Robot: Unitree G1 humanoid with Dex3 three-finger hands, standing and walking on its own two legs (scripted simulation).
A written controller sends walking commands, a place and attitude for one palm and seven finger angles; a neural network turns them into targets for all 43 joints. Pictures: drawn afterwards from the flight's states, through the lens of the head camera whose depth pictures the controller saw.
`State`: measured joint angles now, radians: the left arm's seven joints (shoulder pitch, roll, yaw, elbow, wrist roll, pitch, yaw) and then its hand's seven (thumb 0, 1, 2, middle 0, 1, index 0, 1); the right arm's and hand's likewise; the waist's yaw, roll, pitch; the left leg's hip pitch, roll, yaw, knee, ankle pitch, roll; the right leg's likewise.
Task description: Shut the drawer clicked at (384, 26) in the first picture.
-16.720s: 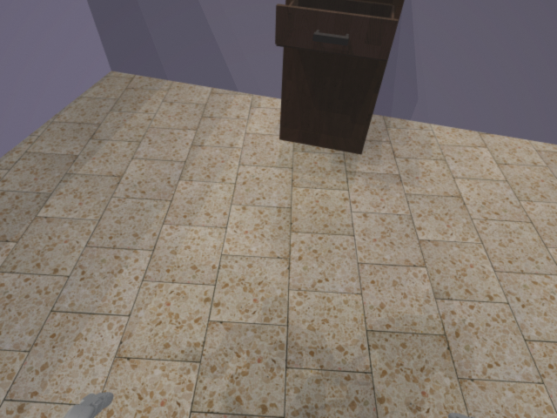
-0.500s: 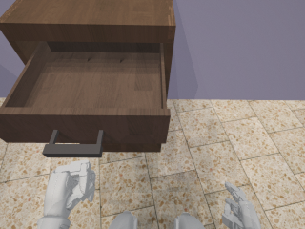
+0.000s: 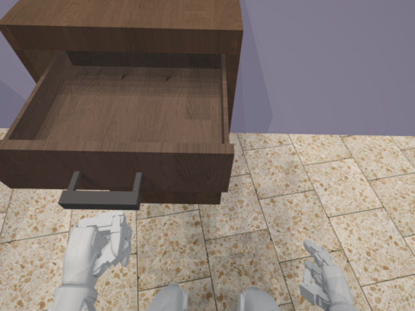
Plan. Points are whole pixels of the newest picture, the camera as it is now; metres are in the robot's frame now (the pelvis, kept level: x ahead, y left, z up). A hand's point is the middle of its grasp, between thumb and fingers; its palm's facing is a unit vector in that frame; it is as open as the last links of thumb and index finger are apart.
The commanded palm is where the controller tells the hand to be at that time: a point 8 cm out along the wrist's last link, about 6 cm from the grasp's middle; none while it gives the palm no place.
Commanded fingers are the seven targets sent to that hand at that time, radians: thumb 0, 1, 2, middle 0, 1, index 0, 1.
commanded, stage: push the drawer shut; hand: left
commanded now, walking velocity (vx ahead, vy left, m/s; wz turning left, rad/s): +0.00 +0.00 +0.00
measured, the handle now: (104, 188) +0.32 +0.20 +0.06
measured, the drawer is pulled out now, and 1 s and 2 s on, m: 0.26 0.17 0.04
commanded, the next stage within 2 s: none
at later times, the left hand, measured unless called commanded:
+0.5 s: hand (128, 212) +0.28 +0.15 +0.06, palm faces -0.01 -1.00 -0.05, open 3.0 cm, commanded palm +0.26 +0.21 +0.06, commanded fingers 0.00 0.90 0.90 -1.40 -1.60 -1.40 -1.60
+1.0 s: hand (134, 182) +0.33 +0.16 +0.06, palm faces +0.00 -1.00 -0.04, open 3.1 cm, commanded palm +0.32 +0.21 +0.06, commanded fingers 0.00 0.90 0.90 -1.40 -1.60 -1.40 -1.60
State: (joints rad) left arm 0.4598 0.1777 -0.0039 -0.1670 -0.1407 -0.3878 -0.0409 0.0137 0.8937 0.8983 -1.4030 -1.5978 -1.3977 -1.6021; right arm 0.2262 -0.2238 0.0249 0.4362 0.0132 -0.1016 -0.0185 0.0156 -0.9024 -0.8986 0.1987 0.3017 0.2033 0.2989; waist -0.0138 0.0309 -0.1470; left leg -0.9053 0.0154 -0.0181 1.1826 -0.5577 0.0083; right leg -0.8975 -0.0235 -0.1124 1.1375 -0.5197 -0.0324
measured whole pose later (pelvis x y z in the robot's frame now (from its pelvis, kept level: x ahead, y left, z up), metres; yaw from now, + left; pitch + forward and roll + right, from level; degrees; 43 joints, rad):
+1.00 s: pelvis -0.01 +0.01 +0.01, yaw +0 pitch +16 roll -2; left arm -0.11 0.20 0.08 0.32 -0.16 -0.38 -0.05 0.01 0.79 0.89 -1.40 -1.60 -1.40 -1.60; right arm 0.22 -0.24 0.03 0.57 0.02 -0.07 -0.02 0.01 -0.90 -0.90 0.20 0.30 0.20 0.30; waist -0.04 0.02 -0.11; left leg -0.87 0.01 0.00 1.10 -0.50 0.02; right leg -0.87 -0.03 -0.09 1.05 -0.46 -0.02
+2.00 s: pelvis -0.01 +0.01 +0.01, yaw -2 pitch +20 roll -1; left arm -0.71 0.33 0.30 0.98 -0.10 -0.48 -0.08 0.03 0.80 0.89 -1.40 -1.60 -1.40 -1.60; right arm 0.31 -0.25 0.02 0.65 -0.01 0.00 0.00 0.01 -0.90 -0.90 0.20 0.30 0.20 0.30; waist -0.13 0.02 -0.11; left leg -0.98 0.02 0.02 1.11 -0.48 0.02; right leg -0.99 -0.01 -0.08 1.06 -0.43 -0.02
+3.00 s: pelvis -0.04 +0.02 -0.01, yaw -2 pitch +25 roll -4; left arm -1.04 0.51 0.32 1.28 -0.01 -0.46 -0.06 0.02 0.64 0.95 -1.40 -1.60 -1.40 -1.60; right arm 0.37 -0.27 0.07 0.65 -0.04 0.00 0.01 0.01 -0.90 -0.90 0.20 0.30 0.20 0.30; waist -0.23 0.02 -0.10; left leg -1.16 0.02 -0.03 1.18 -0.46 0.03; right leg -1.13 -0.01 -0.12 1.09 -0.39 -0.02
